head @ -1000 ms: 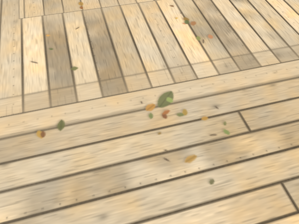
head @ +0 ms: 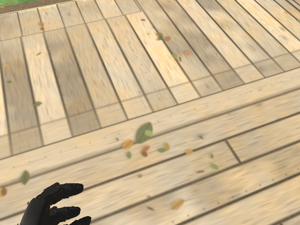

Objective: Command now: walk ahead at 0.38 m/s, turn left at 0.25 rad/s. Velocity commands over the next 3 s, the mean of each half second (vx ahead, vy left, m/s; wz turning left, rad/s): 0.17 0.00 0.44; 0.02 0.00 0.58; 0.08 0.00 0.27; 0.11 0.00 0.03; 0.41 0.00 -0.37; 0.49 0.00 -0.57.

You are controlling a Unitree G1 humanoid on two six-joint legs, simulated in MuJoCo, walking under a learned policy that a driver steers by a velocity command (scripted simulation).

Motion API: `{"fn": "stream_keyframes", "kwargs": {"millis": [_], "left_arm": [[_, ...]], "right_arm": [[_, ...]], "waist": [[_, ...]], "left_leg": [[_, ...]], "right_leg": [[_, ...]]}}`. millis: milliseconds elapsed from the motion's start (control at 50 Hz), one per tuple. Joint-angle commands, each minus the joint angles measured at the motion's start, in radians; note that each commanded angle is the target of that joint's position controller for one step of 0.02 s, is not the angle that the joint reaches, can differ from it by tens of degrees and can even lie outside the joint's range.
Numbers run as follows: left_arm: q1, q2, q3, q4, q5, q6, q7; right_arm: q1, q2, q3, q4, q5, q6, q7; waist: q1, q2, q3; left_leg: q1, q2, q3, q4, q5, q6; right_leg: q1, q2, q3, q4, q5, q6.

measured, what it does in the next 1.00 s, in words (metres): walks ahead, turning left: right foot, then left foot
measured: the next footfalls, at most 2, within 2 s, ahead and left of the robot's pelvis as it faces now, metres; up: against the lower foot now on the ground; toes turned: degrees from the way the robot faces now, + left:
right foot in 0.02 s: +0.19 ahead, -0.12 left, +0.00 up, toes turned -1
left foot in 0.50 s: +0.21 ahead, +0.14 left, +0.00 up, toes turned +19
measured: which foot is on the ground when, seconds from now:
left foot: down 0.00-0.02, up 0.04-0.48, down 0.50-0.92, up 0.94-1.00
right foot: up 0.00-0.00, down 0.02-0.50, up 0.52-0.90, down 0.92-1.00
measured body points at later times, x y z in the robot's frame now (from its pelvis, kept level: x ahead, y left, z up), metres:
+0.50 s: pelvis +0.15 +0.01 +0.01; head +0.18 +0.04 +0.45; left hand +0.21 +0.32 -0.11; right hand +0.39 -0.22 -0.07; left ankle +0.17 +0.12 -0.73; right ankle +0.15 -0.12 -0.72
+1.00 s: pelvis +0.18 -0.01 +0.01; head +0.21 -0.01 +0.46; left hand +0.14 +0.30 -0.09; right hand +0.48 -0.16 -0.07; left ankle +0.15 +0.11 -0.69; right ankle +0.25 -0.11 -0.72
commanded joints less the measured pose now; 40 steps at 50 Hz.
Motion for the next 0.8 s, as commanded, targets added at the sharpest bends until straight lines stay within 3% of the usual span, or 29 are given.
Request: {"fn": "stream_keyframes", "kwargs": {"millis": [20, 40, 60, 80, 120, 140, 200, 260, 320, 400, 460, 480, 500, 520, 540, 560, 580, 600, 620, 660, 740, 800], "left_arm": [[0.367, 0.243, 0.089, 0.020, 0.034, -0.015, 0.030], [0.385, 0.317, 0.098, 0.029, 0.051, -0.007, 0.029], [0.383, 0.220, 0.078, 0.007, 0.045, 0.003, 0.031], [0.302, 0.172, 0.060, 0.004, 0.035, 0.008, 0.036], [0.200, 0.117, 0.045, 0.024, 0.022, 0.011, 0.039], [0.162, 0.111, 0.044, 0.032, 0.031, 0.005, 0.037], [0.076, 0.124, 0.051, 0.051, 0.042, -0.008, 0.040], [0.066, 0.159, 0.064, 0.076, 0.033, 0.001, 0.059], [0.062, 0.183, 0.070, 0.089, 0.025, 0.024, 0.072], [0.091, 0.227, 0.084, 0.107, 0.003, 0.058, 0.066], [0.091, 0.237, 0.089, 0.116, -0.020, 0.078, 0.063], [0.121, 0.218, 0.086, 0.131, -0.023, 0.081, 0.062], [0.181, 0.185, 0.079, 0.144, -0.002, 0.081, 0.059], [0.162, 0.134, 0.057, 0.089, 0.042, 0.076, 0.057], [0.087, 0.158, 0.061, 0.080, 0.039, 0.076, 0.058], [0.059, 0.178, 0.068, 0.073, 0.009, 0.081, 0.058], [0.070, 0.167, 0.067, 0.081, 0.002, 0.084, 0.065], [0.067, 0.177, 0.070, 0.086, 0.014, 0.086, 0.074], [0.069, 0.185, 0.074, 0.088, 0.018, 0.090, 0.078], [0.093, 0.163, 0.069, 0.096, 0.014, 0.093, 0.076], [0.080, 0.134, 0.055, 0.097, 0.011, 0.096, 0.076], [0.079, 0.144, 0.058, 0.095, 0.006, 0.096, 0.068]], "right_arm": [[-0.067, -0.148, -0.029, -0.096, -0.025, -0.005, -0.011], [0.118, 0.001, 0.014, -0.103, -0.026, -0.016, -0.002], [0.083, -0.129, -0.018, -0.075, 0.002, -0.021, -0.004], [-0.037, -0.181, -0.040, -0.115, 0.027, -0.016, -0.006], [-0.103, -0.150, -0.042, -0.128, 0.004, 0.005, -0.020], [-0.074, -0.129, -0.045, -0.126, 0.004, 0.026, -0.021], [-0.060, -0.082, -0.045, -0.151, 0.004, 0.073, -0.030], [-0.134, -0.076, -0.043, -0.203, -0.010, 0.080, -0.021], [-0.209, -0.080, -0.041, -0.243, -0.009, 0.081, 0.002], [-0.294, -0.113, -0.054, -0.306, -0.008, 0.098, 0.024], [-0.296, -0.123, -0.066, -0.333, -0.009, 0.105, 0.033], [-0.269, -0.141, -0.076, -0.329, -0.013, 0.103, 0.027], [-0.205, -0.228, -0.106, -0.323, -0.014, 0.098, 0.010], [-0.189, -0.350, -0.128, -0.341, -0.029, 0.093, -0.009], [-0.161, -0.278, -0.106, -0.352, -0.044, 0.068, 0.003], [-0.186, -0.249, -0.094, -0.348, -0.039, 0.049, 0.011], [-0.230, -0.227, -0.091, -0.344, -0.022, 0.039, 0.009], [-0.274, -0.200, -0.083, -0.348, -0.006, 0.041, 0.003], [-0.311, -0.189, -0.076, -0.357, -0.005, 0.047, -0.005], [-0.329, -0.196, -0.077, -0.370, -0.019, 0.055, -0.013], [-0.316, -0.216, -0.088, -0.370, -0.014, 0.065, -0.024], [-0.324, -0.219, -0.090, -0.373, -0.016, 0.073, -0.021]], "waist": [[0.257, 0.075, -0.293], [0.159, -0.247, -0.495], [0.213, -0.171, -0.553], [0.201, -0.138, -0.368], [0.137, -0.046, -0.188], [0.096, -0.070, -0.155], [0.048, -0.087, -0.093], [0.059, -0.072, -0.092], [0.086, -0.056, -0.093], [0.115, -0.053, -0.071], [0.095, -0.058, -0.076], [0.083, -0.029, -0.090], [0.076, 0.112, -0.139], [0.099, 0.390, -0.156], [0.030, 0.253, -0.274], [0.039, 0.174, -0.250], [0.070, 0.125, -0.213], [0.085, 0.099, -0.182], [0.107, 0.116, -0.172], [0.124, 0.137, -0.182], [0.104, 0.148, -0.186], [0.092, 0.180, -0.168]], "left_leg": [[-0.322, 0.123, -0.075, 0.540, 0.740, 0.059], [-0.694, -0.058, -0.056, 0.929, -0.151, -0.018], [-0.712, -0.045, -0.189, 1.053, -0.206, -0.030], [-0.781, 0.001, -0.152, 1.077, -0.163, -0.035], [-0.747, 0.067, -0.098, 0.992, -0.059, -0.051], [-0.664, 0.089, -0.093, 0.965, -0.019, -0.055], [-0.597, 0.092, -0.056, 0.878, 0.039, -0.076], [-0.605, 0.114, -0.048, 0.719, 0.179, -0.072], [-0.567, 0.111, -0.016, 0.586, 0.275, -0.056], [-0.574, 0.095, 0.021, 0.472, 0.197, -0.026], [-0.509, 0.057, 0.063, 0.314, 0.194, 0.017], [-0.425, 0.030, 0.065, 0.222, 0.295, 0.044], [-0.261, 0.085, -0.054, 0.154, 0.649, 0.096], [-0.065, 0.335, -0.441, 0.147, 0.980, 0.303], [-0.059, 0.390, -0.533, 0.122, 0.954, 0.400], [-0.080, 0.350, -0.437, 0.117, 0.918, 0.368], [-0.114, 0.295, -0.367, 0.123, 0.818, 0.307], [-0.151, 0.265, -0.338, 0.115, 0.742, 0.266], [-0.211, 0.238, -0.310, 0.104, 0.721, 0.249], [-0.252, 0.208, -0.294, 0.095, 0.722, 0.246], [-0.283, 0.187, -0.323, 0.100, 0.589, 0.242], [-0.333, 0.172, -0.381, 0.091, 0.444, 0.232]], "right_leg": [[0.681, -0.130, 0.119, 0.061, 0.269, -0.103], [1.049, -0.451, 0.549, 0.049, 0.415, -0.282], [0.967, -0.437, 0.611, -0.029, 0.375, -0.277], [0.831, -0.397, 0.413, -0.042, 0.433, -0.238], [0.556, -0.309, 0.218, -0.099, 0.488, -0.193], [0.437, -0.283, 0.150, -0.149, 0.450, -0.181], [0.264, -0.279, 0.042, -0.246, 0.380, -0.204], [0.287, -0.280, -0.031, -0.268, 0.315, -0.204], [0.314, -0.278, -0.088, -0.268, 0.234, -0.193], [0.398, -0.317, -0.088, -0.207, 0.138, -0.171], [0.439, -0.320, -0.103, -0.087, 0.122, -0.112], [0.419, -0.282, -0.134, 0.005, 0.103, -0.067], [0.326, -0.196, -0.198, 0.209, 0.011, 0.009], [-0.034, -0.017, -0.231, 0.537, -0.551, 0.120], [-0.095, 0.018, 0.002, 0.722, -0.712, 0.123], [-0.123, -0.004, 0.052, 0.775, -0.655, 0.107], [-0.134, -0.025, 0.068, 0.742, -0.578, 0.093], [-0.139, -0.037, 0.075, 0.685, -0.514, 0.092], [-0.086, -0.035, 0.074, 0.650, -0.466, 0.096], [-0.022, -0.004, 0.062, 0.574, -0.416, 0.111], [0.057, 0.022, 0.076, 0.372, -0.378, 0.129], [0.119, 0.040, 0.080, 0.276, -0.364, 0.121]]}}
